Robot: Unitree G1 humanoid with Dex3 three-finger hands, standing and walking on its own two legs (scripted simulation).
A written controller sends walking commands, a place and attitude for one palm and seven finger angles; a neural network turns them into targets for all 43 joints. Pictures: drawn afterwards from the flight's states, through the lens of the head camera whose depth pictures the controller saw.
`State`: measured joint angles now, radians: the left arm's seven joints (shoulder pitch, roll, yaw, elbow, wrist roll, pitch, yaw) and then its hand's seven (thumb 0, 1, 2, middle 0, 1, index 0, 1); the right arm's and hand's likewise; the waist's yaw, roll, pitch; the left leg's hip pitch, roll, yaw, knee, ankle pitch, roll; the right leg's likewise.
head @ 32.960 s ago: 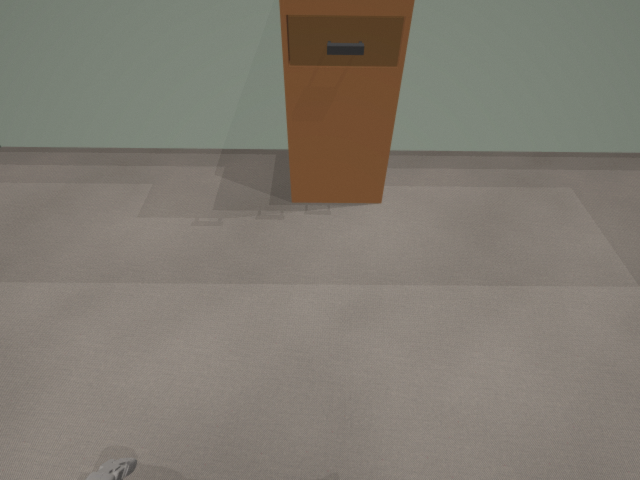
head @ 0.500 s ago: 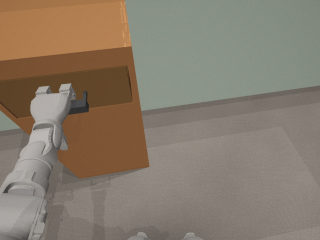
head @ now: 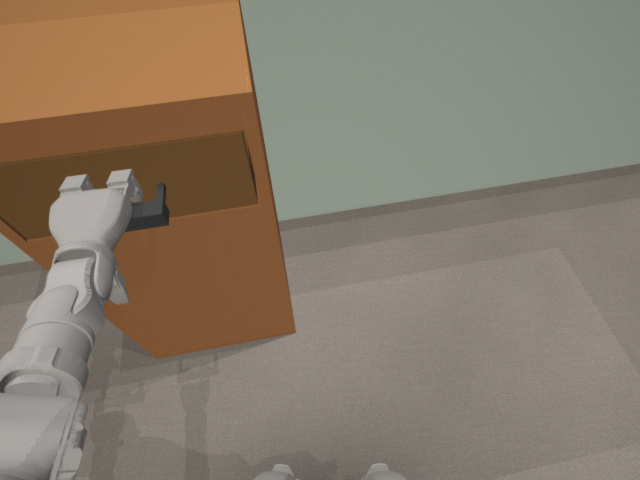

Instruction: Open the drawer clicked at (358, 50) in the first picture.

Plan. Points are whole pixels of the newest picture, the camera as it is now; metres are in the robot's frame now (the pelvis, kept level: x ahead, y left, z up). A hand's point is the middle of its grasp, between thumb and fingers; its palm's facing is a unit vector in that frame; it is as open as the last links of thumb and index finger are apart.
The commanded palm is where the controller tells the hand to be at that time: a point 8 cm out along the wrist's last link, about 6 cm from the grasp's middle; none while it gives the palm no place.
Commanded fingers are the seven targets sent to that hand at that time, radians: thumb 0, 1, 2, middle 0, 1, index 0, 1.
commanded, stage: lift the fingers back up to retry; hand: left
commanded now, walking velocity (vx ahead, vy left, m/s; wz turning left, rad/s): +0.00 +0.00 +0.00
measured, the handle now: (124, 206) +0.48 +0.32 +0.01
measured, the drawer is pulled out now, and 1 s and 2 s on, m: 0.00 0.00 0.00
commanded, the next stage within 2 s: re-aim the fingers above the handle in 0.68 s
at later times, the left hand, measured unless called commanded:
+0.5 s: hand (84, 225) +0.40 +0.31 +0.07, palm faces +0.04 -0.02 -1.00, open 13.8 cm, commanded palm +0.37 +0.30 +0.13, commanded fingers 0.00 -0.50 0.30 -0.30 -1.20 -0.30 -1.20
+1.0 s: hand (75, 234) +0.39 +0.32 +0.08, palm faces +0.00 +0.00 -1.00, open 13.8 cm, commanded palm +0.37 +0.31 +0.13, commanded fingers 0.00 -0.50 0.30 -0.30 -1.20 -0.30 -1.20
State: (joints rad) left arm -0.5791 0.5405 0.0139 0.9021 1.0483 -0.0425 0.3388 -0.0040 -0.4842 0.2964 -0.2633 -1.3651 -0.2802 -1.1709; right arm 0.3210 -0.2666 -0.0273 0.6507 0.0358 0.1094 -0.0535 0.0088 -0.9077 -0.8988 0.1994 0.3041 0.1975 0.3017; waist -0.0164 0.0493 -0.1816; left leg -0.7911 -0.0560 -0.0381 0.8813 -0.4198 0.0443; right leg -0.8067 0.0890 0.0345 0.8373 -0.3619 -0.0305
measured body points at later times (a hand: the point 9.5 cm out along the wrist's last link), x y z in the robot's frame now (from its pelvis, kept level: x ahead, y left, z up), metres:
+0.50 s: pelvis +0.03 +0.02 +0.03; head +0.08 +0.01 +0.47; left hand +0.40 +0.31 +0.13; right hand +0.16 -0.24 -0.10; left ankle -0.01 +0.09 -0.69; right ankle +0.01 -0.10 -0.69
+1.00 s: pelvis +0.02 +0.02 +0.03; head +0.07 +0.00 +0.47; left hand +0.38 +0.31 +0.13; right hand +0.16 -0.23 -0.10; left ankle -0.01 +0.09 -0.69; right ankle +0.01 -0.10 -0.69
